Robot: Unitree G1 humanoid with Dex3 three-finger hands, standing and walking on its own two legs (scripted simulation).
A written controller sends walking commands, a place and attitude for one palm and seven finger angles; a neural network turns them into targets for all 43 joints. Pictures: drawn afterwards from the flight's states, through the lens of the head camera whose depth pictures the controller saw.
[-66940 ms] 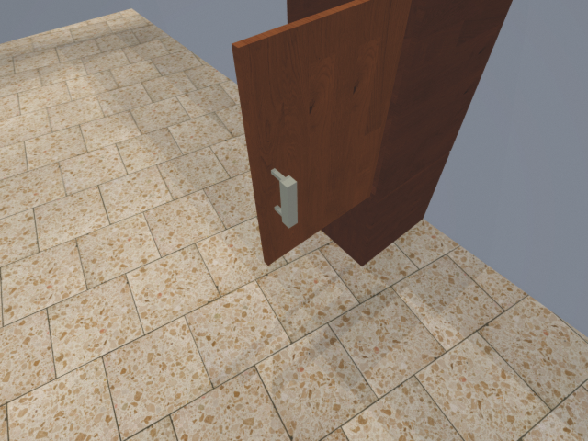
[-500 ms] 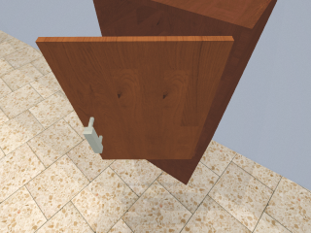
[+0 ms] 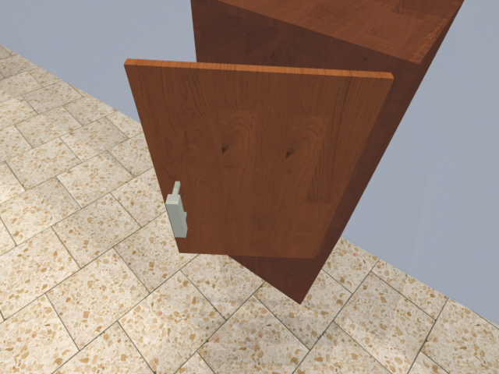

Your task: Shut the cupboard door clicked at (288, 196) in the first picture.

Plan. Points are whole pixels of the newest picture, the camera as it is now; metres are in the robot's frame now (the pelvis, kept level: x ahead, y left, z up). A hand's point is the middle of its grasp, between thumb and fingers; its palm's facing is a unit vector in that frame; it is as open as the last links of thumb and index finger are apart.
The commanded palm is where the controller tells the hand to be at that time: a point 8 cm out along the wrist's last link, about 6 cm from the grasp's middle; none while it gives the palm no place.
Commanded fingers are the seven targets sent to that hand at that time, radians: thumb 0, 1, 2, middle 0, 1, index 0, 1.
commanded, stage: come to a stop and stand still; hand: left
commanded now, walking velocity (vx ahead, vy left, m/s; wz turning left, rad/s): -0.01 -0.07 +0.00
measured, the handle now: (179, 209) +0.46 +0.18 -0.09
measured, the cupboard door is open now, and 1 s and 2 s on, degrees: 34 34 34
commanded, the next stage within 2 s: look again from close up in 0.44 s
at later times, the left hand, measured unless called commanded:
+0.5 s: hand out of the picture +0.01 +0.15 -0.18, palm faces +0.00 -0.98 -0.21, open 7.3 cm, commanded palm none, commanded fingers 0.00 0.90 0.90 -0.20 -0.30 -0.20 -0.30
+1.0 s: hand out of the picture +0.00 +0.15 -0.18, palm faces -0.01 -0.98 -0.19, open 7.4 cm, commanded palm none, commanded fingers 0.00 0.90 0.90 -0.20 -0.30 -0.20 -0.30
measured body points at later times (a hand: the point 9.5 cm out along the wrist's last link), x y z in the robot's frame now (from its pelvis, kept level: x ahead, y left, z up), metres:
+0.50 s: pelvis +0.00 -0.02 -0.01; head +0.00 -0.03 +0.44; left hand +0.01 +0.20 -0.16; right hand +0.03 -0.25 -0.17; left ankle -0.02 +0.09 -0.74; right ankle -0.04 -0.12 -0.74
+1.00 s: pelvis +0.00 -0.02 +0.00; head +0.01 -0.02 +0.45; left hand +0.01 +0.20 -0.16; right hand -0.01 -0.24 -0.16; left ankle -0.02 +0.09 -0.74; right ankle -0.04 -0.12 -0.74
